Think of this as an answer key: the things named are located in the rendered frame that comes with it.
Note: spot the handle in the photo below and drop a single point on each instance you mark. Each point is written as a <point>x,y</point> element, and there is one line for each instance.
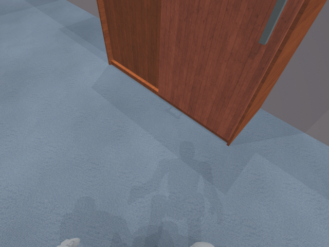
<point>279,6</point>

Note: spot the wardrobe door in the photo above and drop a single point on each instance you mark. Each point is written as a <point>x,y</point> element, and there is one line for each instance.
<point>211,61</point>
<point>134,33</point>

